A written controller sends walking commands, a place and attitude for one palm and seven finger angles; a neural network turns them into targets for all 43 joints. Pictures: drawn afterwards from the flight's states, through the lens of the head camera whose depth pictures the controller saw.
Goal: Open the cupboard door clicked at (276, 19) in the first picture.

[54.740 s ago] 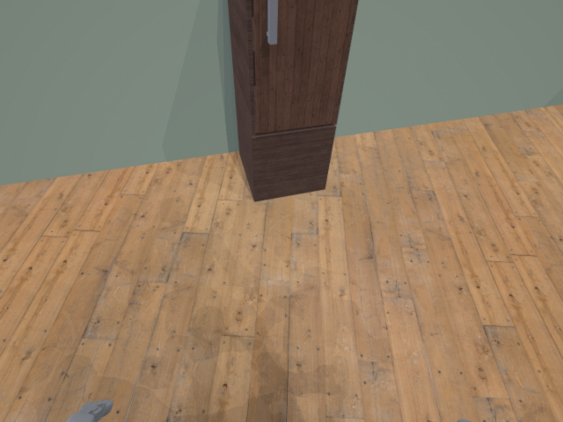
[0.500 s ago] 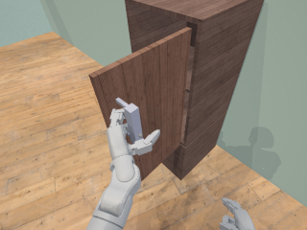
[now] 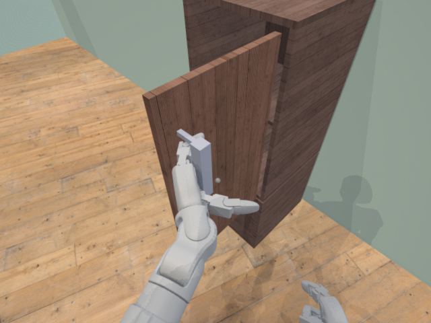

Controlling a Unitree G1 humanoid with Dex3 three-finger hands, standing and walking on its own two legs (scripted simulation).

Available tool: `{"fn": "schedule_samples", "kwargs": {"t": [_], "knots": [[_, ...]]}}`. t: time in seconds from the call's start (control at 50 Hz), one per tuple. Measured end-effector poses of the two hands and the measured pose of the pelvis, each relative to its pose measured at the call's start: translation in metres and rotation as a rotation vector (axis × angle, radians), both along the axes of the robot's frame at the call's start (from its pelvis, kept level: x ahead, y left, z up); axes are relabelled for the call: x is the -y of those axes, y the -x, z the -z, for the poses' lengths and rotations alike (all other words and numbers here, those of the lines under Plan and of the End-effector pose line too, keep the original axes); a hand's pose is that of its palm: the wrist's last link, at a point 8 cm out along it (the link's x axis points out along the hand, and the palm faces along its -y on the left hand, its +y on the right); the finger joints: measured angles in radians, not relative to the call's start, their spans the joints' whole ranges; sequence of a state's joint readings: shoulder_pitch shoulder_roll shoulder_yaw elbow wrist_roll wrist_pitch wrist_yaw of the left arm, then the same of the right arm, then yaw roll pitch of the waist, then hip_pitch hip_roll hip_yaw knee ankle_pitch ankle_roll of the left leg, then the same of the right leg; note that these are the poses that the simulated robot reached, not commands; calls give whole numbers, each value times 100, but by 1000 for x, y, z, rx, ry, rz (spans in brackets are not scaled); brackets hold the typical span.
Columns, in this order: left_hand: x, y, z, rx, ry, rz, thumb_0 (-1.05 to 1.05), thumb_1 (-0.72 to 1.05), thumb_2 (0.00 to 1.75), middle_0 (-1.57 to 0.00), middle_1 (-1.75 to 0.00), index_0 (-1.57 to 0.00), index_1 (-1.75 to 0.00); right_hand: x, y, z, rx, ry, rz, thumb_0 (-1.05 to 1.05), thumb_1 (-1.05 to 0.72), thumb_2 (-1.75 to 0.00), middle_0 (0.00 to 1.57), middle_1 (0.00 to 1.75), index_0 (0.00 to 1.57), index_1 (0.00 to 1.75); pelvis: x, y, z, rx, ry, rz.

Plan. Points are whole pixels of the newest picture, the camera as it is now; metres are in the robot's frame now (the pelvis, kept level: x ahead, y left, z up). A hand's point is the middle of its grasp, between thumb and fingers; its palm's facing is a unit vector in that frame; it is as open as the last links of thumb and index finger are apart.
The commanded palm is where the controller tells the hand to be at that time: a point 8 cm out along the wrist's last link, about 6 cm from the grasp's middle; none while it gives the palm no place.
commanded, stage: slide the hand sideways off the handle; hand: left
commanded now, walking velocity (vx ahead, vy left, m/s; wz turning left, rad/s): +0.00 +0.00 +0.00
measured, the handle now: (194, 164) +0.38 +0.07 +0.12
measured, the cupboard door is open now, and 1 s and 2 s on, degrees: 92 96 96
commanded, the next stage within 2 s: draw the hand back to the body in 1.24 s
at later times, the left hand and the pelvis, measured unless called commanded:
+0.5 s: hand (217, 203) +0.28 +0.02 +0.12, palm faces -0.11 -0.99 +0.01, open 16.3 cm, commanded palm +0.26 +0.08 +0.12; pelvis +0.00 +0.00 +0.01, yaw -2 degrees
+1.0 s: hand (186, 226) +0.24 +0.06 +0.12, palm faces -0.08 -1.00 +0.00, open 16.2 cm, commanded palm +0.21 +0.13 +0.12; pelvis +0.02 +0.00 +0.01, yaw -1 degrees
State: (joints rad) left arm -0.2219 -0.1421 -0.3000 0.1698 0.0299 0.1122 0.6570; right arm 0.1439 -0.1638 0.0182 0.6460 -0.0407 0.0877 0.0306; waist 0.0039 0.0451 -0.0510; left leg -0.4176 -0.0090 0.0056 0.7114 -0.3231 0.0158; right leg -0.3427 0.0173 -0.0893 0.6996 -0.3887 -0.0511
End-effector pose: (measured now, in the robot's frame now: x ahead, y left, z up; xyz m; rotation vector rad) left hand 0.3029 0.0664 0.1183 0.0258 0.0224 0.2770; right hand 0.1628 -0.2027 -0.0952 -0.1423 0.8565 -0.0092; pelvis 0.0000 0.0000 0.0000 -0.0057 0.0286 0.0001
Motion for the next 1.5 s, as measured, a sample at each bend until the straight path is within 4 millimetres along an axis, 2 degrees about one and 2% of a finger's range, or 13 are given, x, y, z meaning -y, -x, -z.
{"fn": "schedule_samples", "kwargs": {"t": [0.08, 0.2, 0.26, 0.36, 0.5, 0.68, 0.82, 0.96, 1.08, 1.24, 1.42, 1.5], "knots": [[-1, 1, 0, 3, -8, 14, -1, -50, 30, -33, -52, -30, -56, -2, -1, -1, 1, 2, -9, 1, -91, -90, 20, 30, 20, 30, -1, 3, 1, 1, -1, -4], [-7, 7, 3, 69, -81, 383, -1, -50, 30, -26, -40, -20, -43, 2, 8, -6, 21, 18, 19, 1, -91, -90, 21, 30, 20, 30, -3, 6, 0, 14, -5, -10], [-5, 9, 3, 57, -32, 471, -1, -50, 30, -22, -36, -17, -38, 5, 13, -9, 46, 19, 47, 1, -91, -90, 20, 30, 20, 30, -6, 8, -2, 30, 0, -4], [-2, 12, 2, 42, 83, 415, -1, -50, 30, -18, -32, -15, -33, 6, 18, -15, 74, 11, 62, 1, -91, -90, 20, 30, 20, 30, -7, 7, -5, 41, -5, 16], [-7, 34, -3, 105, 31, 384, -1, -50, 30, -15, -30, -15, -31, 6, 14, -25, 97, -3, 48, 1, -91, -90, 20, 30, 20, 30, -3, 3, -6, 48, -8, 34], [-35, 50, 4, 42, 32, 380, -1, -50, 30, -17, -30, -16, -31, 7, -8, -35, 140, 9, 38, 1, -91, -90, 20, 30, 20, 30, -1, -3, -10, 64, -2, 30], [-42, 61, 0, 67, 46, 358, -1, -50, 30, -17, -31, -17, -31, 4, -28, -42, 191, 4, 7, 1, -91, -90, 20, 30, 20, 30, 0, -10, -9, 52, -6, 23], [-50, 72, 2, 46, 25, 357, -1, -50, 30, -18, -31, -17, -31, 3, -37, -41, 202, -9, -4, 1, -91, -90, 20, 30, 20, 30, 2, -18, -7, 39, -12, 24], [-62, 81, 3, 35, 22, 353, -1, -50, 30, -19, -31, -18, -31, 7, -38, -39, 207, -5, 3, 1, -91, -90, 21, 30, 20, 30, 6, -23, -6, 30, -13, 24], [-88, 100, 4, 20, 3, 281, -1, -50, 30, -17, -30, -16, -31, 17, -35, -36, 223, 15, 10, 1, -91, -90, 21, 30, 20, 30, 9, -25, -3, 12, -12, 15], [-83, 111, 1, 70, 13, 349, -1, -50, 30, -15, -30, -15, -30, 21, -27, -34, 265, 35, 17, 1, -91, -90, 20, 30, 20, 30, 6, -16, 2, 1, -7, 3], [-90, 110, -1, 67, -23, 342, -1, -50, 30, -16, -30, -15, -30, 19, -21, -33, 273, 30, 26, 1, -91, -90, 20, 30, 20, 30, 5, -13, 2, 5, -6, 8]]}}
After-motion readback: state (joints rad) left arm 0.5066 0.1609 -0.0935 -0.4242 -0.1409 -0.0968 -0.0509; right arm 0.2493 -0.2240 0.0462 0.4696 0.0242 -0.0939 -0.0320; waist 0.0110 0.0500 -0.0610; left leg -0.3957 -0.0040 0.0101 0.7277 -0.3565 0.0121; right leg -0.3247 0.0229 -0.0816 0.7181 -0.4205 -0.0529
